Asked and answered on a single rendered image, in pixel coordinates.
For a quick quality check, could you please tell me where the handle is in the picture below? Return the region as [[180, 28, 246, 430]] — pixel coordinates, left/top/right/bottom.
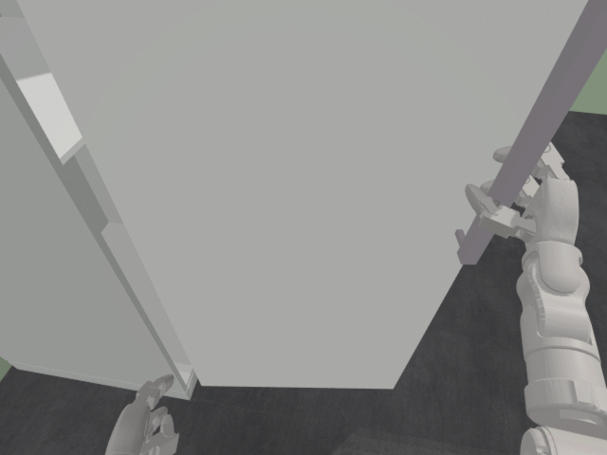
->
[[454, 0, 607, 264]]

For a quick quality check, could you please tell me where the robot right forearm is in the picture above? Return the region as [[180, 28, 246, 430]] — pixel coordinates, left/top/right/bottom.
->
[[516, 241, 607, 440]]

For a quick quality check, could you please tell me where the robot right upper arm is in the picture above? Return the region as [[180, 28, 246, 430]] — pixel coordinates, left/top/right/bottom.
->
[[520, 426, 607, 455]]

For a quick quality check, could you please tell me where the robot right hand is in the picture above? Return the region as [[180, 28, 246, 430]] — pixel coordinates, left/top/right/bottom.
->
[[465, 142, 579, 250]]

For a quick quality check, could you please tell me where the robot left hand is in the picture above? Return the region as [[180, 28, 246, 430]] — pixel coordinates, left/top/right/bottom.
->
[[105, 374, 179, 455]]

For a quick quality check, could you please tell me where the fridge door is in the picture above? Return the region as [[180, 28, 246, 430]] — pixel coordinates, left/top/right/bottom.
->
[[17, 0, 588, 389]]

